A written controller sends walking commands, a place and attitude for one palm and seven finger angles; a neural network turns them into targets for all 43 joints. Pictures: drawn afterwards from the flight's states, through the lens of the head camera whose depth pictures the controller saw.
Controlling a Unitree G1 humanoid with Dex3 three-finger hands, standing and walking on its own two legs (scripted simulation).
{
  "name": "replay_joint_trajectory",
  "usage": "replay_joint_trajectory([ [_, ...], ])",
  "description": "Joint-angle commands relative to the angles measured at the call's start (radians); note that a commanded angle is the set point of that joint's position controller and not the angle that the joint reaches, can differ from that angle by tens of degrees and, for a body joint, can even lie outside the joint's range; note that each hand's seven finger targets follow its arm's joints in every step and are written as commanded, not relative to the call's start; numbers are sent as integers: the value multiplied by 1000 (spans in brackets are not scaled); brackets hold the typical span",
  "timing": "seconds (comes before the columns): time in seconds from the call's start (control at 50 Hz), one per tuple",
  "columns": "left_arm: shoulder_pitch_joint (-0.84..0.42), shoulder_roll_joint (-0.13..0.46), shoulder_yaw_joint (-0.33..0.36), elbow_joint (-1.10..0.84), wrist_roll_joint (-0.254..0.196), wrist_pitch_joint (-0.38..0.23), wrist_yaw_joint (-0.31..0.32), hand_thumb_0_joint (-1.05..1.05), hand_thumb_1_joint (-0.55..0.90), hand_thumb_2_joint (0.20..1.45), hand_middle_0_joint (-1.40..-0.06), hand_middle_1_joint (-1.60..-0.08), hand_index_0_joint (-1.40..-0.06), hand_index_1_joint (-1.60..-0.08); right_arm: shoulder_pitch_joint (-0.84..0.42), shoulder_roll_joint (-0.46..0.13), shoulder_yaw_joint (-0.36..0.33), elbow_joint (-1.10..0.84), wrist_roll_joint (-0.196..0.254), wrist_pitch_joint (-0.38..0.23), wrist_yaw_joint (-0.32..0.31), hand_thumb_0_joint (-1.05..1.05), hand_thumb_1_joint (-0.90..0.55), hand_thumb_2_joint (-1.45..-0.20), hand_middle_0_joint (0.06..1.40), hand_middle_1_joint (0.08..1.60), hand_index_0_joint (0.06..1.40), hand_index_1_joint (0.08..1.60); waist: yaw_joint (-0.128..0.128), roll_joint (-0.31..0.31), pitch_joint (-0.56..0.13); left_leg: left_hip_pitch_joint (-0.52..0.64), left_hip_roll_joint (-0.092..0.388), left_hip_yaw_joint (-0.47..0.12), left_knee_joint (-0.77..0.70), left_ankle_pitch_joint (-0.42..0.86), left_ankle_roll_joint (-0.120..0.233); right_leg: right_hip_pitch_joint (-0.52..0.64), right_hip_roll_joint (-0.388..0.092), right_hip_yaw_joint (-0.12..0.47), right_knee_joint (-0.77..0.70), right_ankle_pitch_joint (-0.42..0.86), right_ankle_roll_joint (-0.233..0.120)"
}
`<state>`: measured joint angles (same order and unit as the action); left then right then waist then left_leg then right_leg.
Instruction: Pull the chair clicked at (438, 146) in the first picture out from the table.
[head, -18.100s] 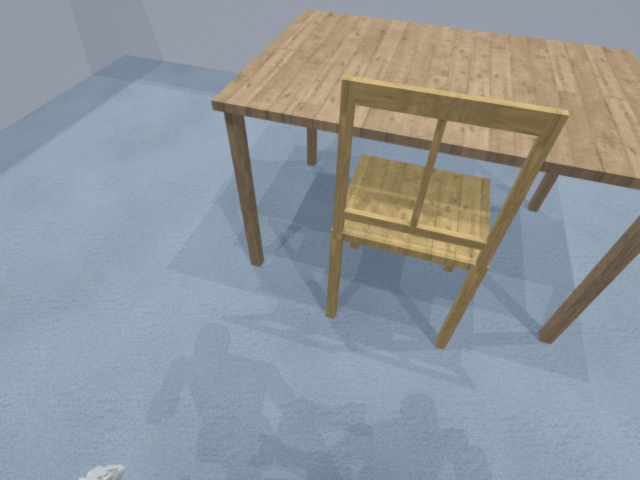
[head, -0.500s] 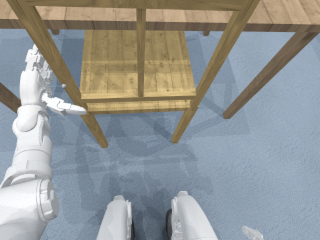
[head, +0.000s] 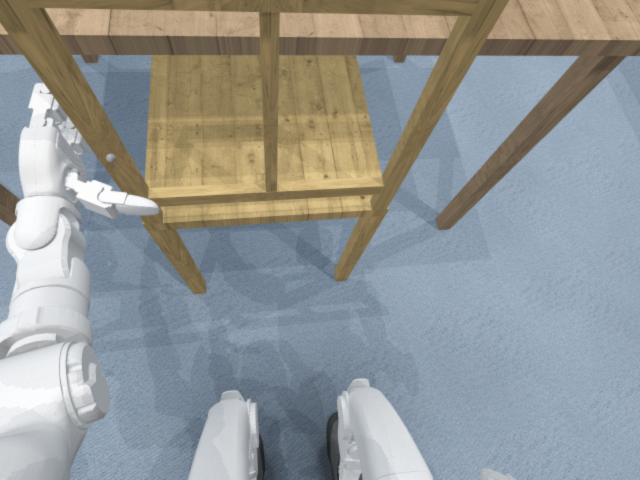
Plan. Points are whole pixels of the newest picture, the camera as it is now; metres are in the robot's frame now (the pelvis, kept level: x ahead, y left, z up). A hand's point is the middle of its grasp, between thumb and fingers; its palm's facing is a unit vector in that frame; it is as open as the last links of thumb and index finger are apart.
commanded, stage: push the fingers through the gap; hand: left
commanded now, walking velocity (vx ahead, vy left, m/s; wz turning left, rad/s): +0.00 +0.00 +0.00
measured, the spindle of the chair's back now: (270, 122) +0.53 +0.04 +0.05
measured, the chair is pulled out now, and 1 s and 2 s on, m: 0.00 0.00 0.03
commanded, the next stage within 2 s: hook a spindle and tug to test in 0.16 s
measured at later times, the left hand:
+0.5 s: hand (112, 160) +0.48 +0.22 +0.03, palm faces +0.07 -1.00 -0.01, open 16.3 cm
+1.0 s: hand (118, 159) +0.49 +0.21 +0.03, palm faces +0.09 -1.00 -0.02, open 8.0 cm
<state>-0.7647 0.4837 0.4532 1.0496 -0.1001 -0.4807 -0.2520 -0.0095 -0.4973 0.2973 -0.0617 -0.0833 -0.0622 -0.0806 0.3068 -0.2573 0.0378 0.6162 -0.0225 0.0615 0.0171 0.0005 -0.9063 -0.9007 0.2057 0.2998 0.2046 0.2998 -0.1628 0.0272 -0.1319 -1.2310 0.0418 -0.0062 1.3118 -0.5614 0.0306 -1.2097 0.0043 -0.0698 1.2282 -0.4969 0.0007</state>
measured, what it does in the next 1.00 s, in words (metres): stands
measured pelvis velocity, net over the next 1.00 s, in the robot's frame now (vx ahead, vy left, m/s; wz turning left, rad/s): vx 0.00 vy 0.00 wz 0.01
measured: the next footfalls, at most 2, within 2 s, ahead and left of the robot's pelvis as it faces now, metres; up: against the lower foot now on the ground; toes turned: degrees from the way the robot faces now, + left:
none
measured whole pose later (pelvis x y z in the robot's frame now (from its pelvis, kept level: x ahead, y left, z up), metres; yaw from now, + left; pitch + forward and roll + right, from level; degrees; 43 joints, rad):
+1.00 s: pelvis +0.00 +0.00 +0.00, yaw +0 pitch +27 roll -4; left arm -0.76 0.45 0.41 1.04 -0.11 -0.49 -0.21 0.00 0.26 0.62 -0.46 -1.37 -0.46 -1.39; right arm 0.30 -0.25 0.03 0.63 -0.02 0.07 0.02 0.00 -0.91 -0.90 0.21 0.30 0.20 0.30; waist -0.16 0.03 -0.13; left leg -1.22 0.04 -0.01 1.31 -0.56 0.03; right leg -1.20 0.00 -0.07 1.22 -0.50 0.00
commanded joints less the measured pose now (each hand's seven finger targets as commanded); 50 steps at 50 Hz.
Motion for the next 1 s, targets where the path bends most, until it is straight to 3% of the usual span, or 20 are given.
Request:
replay_joint_trajectory([
  [0.0,-350,263,31,-241,-24,-82,-2,0,-500,300,-60,-80,-60,-80,145,-191,-70,-48,-4,-19,-17,0,-900,-900,200,300,200,300,15,141,-552,419,-13,-62,-155,434,-8,262,24,31,-129,285,-26],
  [0.1,-371,202,-26,-219,-25,-85,-14,0,-500,300,-60,-80,-60,-80,142,-189,-73,-33,-3,-22,-18,0,-900,-900,200,300,200,300,-1,159,-512,451,-11,-72,-161,424,-14,205,24,19,-135,247,-30],
  [0.16,-381,218,-10,-194,-28,-80,-8,0,-500,300,-60,-80,-60,-80,143,-194,-73,-26,-5,-23,-22,0,-900,-900,200,300,200,300,-4,129,-509,428,-13,-75,-157,397,-11,210,25,20,-137,230,-29],
  [0.24,-394,204,-26,-209,-20,-85,-4,0,-500,300,-60,-80,-60,-80,139,-190,-74,-26,-8,-22,-21,0,-900,-900,200,300,200,300,-3,168,-527,467,-13,-77,-154,436,-17,190,22,17,-131,245,-31],
  [0.28,-380,219,-12,-234,-22,-92,0,0,-500,300,-95,-190,-95,-190,141,-193,-75,-33,-9,-22,-19,0,-900,-900,200,300,200,300,8,177,-561,494,-11,-84,-155,464,-21,195,24,13,-122,254,-35],
  [0.32,-374,187,-35,-212,-20,-83,4,0,-500,300,-130,-299,-130,-299,133,-187,-74,-31,-7,-19,-16,0,-900,-900,200,300,200,300,0,174,-535,479,-11,-79,-154,452,-21,185,23,13,-127,249,-31],
  [0.36,-365,204,-19,-179,-19,-72,11,0,-500,300,-166,-409,-166,-409,135,-192,-72,-34,-6,-15,-17,0,-900,-900,200,300,200,300,-2,125,-501,428,-13,-76,-159,407,-15,204,24,15,-133,233,-29],
  [0.4,-376,226,-4,-179,-12,-73,16,0,-500,300,-201,-518,-201,-518,134,-194,-71,-38,-5,-15,-19,0,-900,-900,200,300,200,300,2,138,-500,423,-13,-75,-159,400,-15,195,23,16,-128,226,-30],
  [0.42,-409,216,-18,-200,-13,-76,18,0,-500,300,-218,-573,-218,-573,131,-192,-69,-38,-7,-15,-19,0,-900,-900,200,300,200,300,-5,154,-507,429,-14,-75,-157,399,-15,192,21,17,-129,225,-30],
  [0.46,-388,242,8,-238,-12,-91,22,0,-500,300,-254,-683,-254,-683,132,-191,-72,-43,-10,-17,-19,0,-900,-900,200,300,200,300,12,161,-566,463,-13,-76,-154,442,-18,223,22,19,-124,258,-31],
  [0.5,-358,205,-15,-246,-14,-95,21,0,-500,300,-289,-792,-289,-792,133,-185,-73,-44,-10,-18,-14,0,-900,-900,200,300,200,300,16,172,-578,497,-10,-82,-155,488,-25,213,24,13,-118,274,-32],
  [0.54,-357,158,-49,-203,-18,-82,19,0,-500,300,-324,-902,-324,-902,131,-184,-74,-37,-7,-16,-11,0,-900,-900,200,300,200,300,-5,139,-518,457,-9,-77,-158,432,-19,197,25,12,-131,246,-29],
  [0.58,-383,191,-30,-184,-18,-77,22,0,-388,348,-359,-1012,-359,-1012,137,-192,-70,-34,-7,-14,-16,0,-900,-900,200,300,200,300,-6,131,-487,422,-12,-79,-163,395,-15,193,23,15,-131,224,-31],
  [0.62,-390,217,-6,-206,-13,-81,29,0,-276,396,-394,-1121,-394,-1121,137,-191,-72,-40,-8,-14,-18,0,-900,-900,200,300,200,300,4,123,-536,427,-14,-78,-160,398,-15,218,23,19,-127,231,-29],
  [0.66,-399,170,-43,-211,-11,-86,32,0,-164,444,-430,-1231,-430,-1231,134,-182,-73,-37,-9,-17,-16,0,-900,-900,200,300,200,300,-6,134,-526,440,-15,-73,-160,399,-15,209,23,18,-135,230,-28],
  [0.74,-402,195,-25,-204,-11,-91,35,0,60,540,-500,-1450,-500,-1450,137,-184,-71,-32,-10,-17,-17,0,-900,-900,200,300,200,300,-4,138,-527,424,-16,-68,-152,405,-12,221,23,24,-132,246,-28],
  [0.78,-375,237,8,-208,-8,-93,36,0,172,588,-500,-1450,-500,-1450,142,-187,-71,-36,-11,-15,-18,0,-900,-900,200,300,200,300,8,132,-554,424,-16,-68,-151,426,-12,245,23,24,-122,268,-30],
  [0.88,-353,165,-47,-238,-18,-91,25,0,452,708,-500,-1450,-500,-1450,137,-182,-75,-43,-6,-13,-13,0,-900,-900,200,300,200,300,3,150,-554,474,-11,-73,-159,460,-17,222,25,18,-127,276,-32],
  [0.96,-358,163,-51,-236,-15,-91,34,0,676,804,-500,-1450,-500,-1450,136,-183,-77,-36,-7,-12,-13,0,-900,-900,200,300,200,300,0,138,-539,464,-11,-73,-162,446,-18,221,23,18,-133,270,-29],
  [0.98,-379,175,-42,-249,-14,-97,36,0,732,828,-500,-1450,-500,-1450,140,-183,-76,-32,-10,-13,-13,0,-900,-900,200,300,200,300,2,166,-546,471,-12,-70,-158,453,-17,217,23,20,-129,274,-30],
])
